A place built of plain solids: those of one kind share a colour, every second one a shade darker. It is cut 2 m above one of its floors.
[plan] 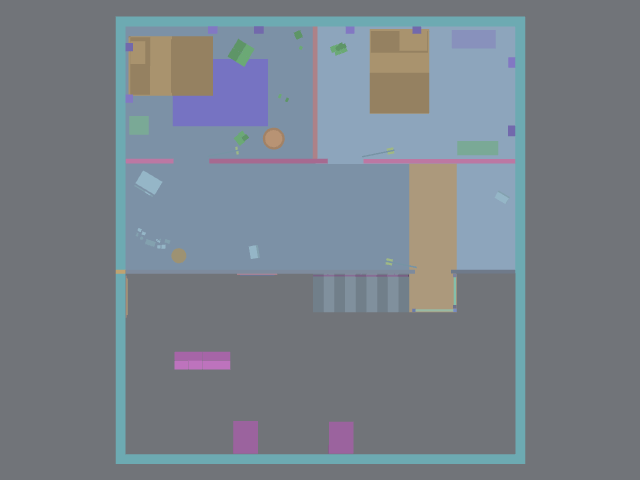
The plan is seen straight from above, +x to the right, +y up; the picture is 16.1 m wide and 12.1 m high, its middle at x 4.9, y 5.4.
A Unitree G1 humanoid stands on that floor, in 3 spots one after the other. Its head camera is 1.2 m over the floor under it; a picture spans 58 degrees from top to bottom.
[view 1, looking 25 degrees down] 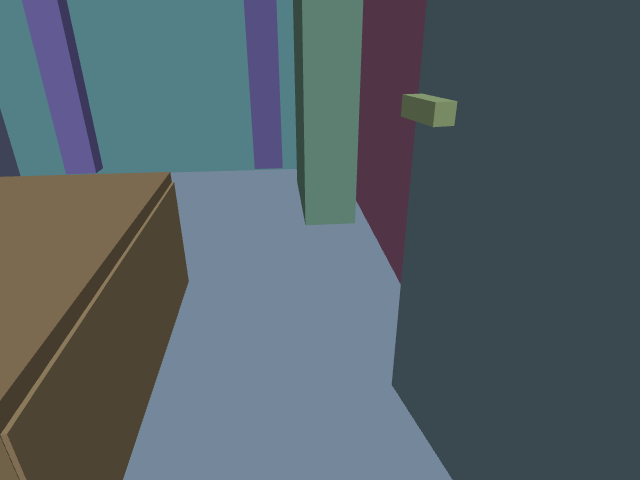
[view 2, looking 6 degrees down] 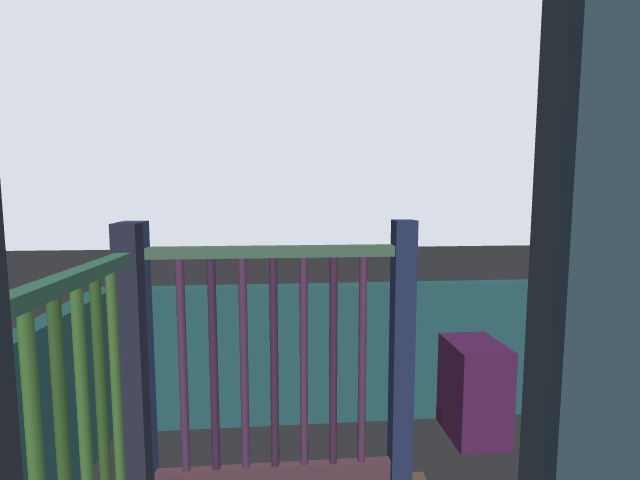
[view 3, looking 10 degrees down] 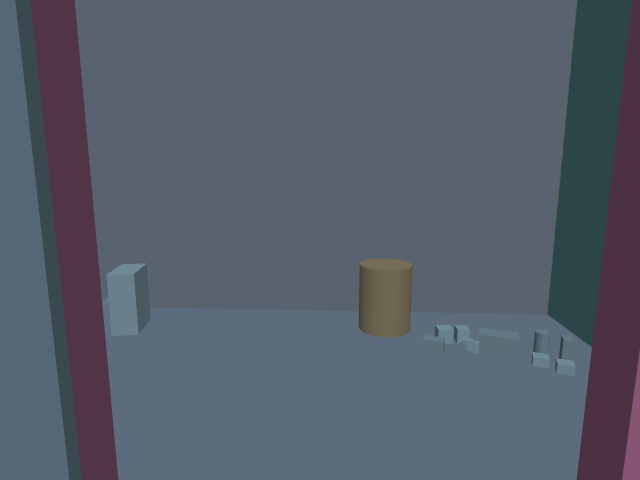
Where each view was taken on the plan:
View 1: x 5.55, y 8.09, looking -6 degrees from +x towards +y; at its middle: upper_floor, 2.84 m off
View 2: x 7.75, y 5.30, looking -95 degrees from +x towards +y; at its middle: nothing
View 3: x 1.66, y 8.09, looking -87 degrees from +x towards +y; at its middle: stair_wall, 3.49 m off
